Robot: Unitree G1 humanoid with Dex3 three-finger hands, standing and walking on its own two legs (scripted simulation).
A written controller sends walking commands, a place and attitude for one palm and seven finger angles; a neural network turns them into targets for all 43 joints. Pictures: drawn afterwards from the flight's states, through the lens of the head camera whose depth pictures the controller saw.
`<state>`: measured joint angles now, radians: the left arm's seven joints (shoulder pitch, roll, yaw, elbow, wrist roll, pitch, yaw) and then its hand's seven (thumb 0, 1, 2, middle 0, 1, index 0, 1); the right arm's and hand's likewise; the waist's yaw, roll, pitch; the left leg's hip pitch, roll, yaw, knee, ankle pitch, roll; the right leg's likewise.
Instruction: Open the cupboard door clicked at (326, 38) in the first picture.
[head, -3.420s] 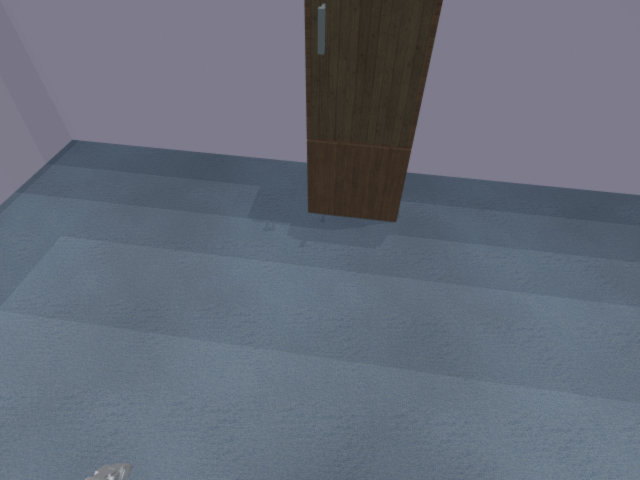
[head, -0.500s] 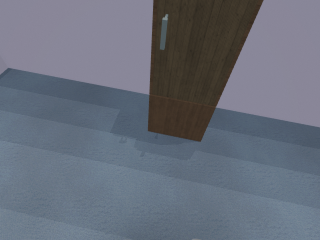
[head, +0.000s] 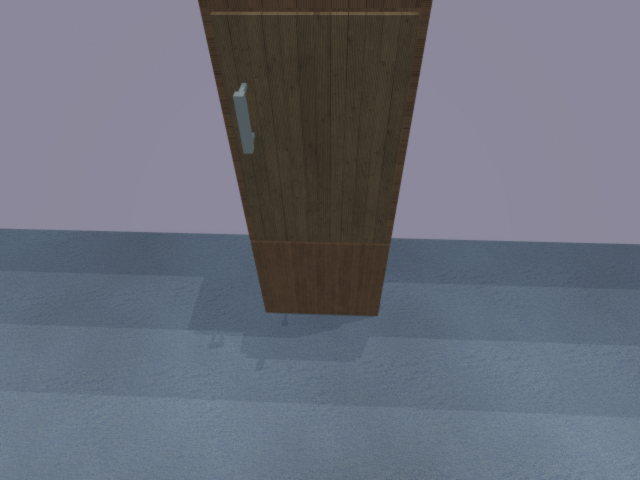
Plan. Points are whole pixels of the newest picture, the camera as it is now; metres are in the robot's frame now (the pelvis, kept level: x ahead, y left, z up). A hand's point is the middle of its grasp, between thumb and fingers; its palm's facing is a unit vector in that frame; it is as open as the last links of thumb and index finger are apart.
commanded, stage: take the last steps up to it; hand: left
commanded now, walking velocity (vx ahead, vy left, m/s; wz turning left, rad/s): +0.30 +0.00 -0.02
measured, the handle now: (246, 118) +0.77 +0.18 +0.06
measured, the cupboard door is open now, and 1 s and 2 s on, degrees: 0 0 0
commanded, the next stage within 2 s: come to a stop and stand still in 0.52 s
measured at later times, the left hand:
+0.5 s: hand out of the picture +0.15 +0.21 -0.17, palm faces +0.03 -0.99 -0.15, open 7.4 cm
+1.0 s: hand (215, 389) +0.29 +0.19 -0.16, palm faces +0.04 -0.97 -0.23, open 7.3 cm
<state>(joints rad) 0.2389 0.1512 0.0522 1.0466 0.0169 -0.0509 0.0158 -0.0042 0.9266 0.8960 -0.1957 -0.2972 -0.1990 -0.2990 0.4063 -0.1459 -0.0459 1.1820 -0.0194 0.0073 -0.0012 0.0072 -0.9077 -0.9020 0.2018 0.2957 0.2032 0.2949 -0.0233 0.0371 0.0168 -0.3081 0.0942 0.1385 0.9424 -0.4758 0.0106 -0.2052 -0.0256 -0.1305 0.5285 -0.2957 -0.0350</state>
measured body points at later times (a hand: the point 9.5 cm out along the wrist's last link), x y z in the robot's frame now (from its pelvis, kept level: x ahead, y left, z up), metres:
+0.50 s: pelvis +0.15 +0.04 +0.01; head +0.16 +0.05 +0.46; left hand +0.15 +0.27 -0.16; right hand +0.19 -0.19 -0.14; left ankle +0.17 +0.13 -0.73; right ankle +0.13 -0.08 -0.66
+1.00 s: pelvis +0.21 +0.02 +0.00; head +0.24 +0.00 +0.45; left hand +0.29 +0.25 -0.14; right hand +0.23 -0.22 -0.16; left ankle +0.18 +0.14 -0.69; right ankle +0.26 -0.10 -0.73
